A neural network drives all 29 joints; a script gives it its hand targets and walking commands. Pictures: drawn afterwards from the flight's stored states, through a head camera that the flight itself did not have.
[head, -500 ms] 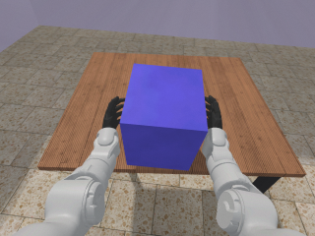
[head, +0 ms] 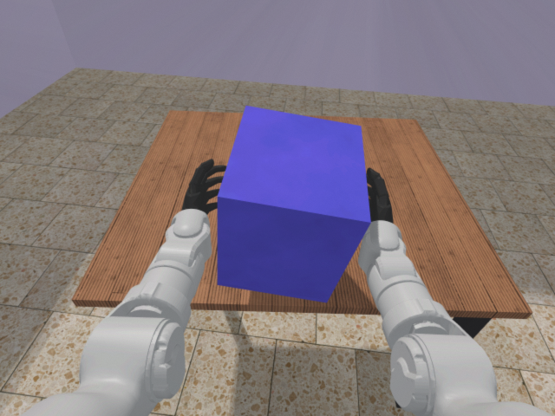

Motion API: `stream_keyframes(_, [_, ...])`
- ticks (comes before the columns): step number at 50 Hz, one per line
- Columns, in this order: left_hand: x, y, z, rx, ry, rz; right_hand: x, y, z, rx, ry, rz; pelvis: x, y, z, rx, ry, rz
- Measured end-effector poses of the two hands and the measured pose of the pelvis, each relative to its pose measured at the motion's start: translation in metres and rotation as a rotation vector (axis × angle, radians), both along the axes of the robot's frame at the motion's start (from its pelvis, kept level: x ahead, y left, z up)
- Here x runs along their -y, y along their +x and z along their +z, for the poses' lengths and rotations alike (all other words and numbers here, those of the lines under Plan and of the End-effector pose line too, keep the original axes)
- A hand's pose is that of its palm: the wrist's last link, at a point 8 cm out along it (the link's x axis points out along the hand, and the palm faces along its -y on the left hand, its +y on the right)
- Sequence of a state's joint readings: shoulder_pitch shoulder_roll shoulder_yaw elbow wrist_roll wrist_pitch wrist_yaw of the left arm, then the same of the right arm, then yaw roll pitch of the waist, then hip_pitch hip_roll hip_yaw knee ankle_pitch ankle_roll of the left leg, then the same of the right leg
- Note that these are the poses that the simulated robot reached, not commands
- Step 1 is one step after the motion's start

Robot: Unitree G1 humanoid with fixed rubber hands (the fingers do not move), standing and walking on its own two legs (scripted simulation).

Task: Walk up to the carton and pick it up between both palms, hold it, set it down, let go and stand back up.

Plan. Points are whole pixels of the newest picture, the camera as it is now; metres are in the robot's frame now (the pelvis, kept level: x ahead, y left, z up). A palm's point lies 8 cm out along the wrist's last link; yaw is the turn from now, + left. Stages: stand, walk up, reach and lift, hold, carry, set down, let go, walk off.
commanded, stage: reach and lift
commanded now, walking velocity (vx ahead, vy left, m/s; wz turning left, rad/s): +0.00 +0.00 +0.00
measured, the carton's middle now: (287, 207) +0.43 -0.03 +0.10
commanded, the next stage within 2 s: hold in 1.66 s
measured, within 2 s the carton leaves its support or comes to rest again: neither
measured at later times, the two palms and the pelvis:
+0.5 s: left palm (177, 183) +0.38 +0.13 +0.19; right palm (381, 197) +0.36 -0.15 +0.17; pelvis -0.01 +0.00 +0.00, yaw +0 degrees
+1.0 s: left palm (167, 174) +0.36 +0.13 +0.22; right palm (383, 186) +0.36 -0.15 +0.20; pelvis -0.01 +0.00 +0.00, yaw +0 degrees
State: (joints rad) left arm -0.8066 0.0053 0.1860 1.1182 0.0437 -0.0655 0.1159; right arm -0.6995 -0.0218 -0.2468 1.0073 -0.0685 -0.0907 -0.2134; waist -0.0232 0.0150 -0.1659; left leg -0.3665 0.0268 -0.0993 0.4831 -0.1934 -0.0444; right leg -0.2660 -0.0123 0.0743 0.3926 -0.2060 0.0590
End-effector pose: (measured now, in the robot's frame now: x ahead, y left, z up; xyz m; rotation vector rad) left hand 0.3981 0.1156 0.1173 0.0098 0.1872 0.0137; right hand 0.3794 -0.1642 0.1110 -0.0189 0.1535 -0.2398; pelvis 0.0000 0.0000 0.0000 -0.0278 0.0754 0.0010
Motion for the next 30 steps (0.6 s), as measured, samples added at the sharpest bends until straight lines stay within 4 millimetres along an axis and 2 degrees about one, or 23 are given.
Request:
stream_keyframes(8, [0.000, 0.000, 0.033, 0.017, 0.003, 0.006, 0.000, 0.000, 0.025, 0.013, 0.017, 0.001, 0.001, 0.001, 0.001, 0.028, 0.001, 0.001])
stream_keyframes(17, [-0.006, -0.012, 0.044, -0.051, 0.013, 0.016, -0.006, -0.011, 0.032, -0.060, 0.001, 0.015, 0.002, -0.004, 0.002, 0.101, 0.001, 0.003])
stream_keyframes(25, [-0.014, -0.023, 0.071, 0.011, 0.013, 0.033, -0.014, -0.016, 0.061, 0.001, 0.005, 0.027, 0.000, -0.009, 0.002, 0.124, -0.002, 0.003])
stream_keyframes(30, [-0.018, -0.030, 0.069, -0.016, 0.012, 0.041, -0.018, -0.019, 0.069, -0.022, 0.002, 0.034, -0.001, -0.012, 0.002, 0.146, -0.003, 0.004])
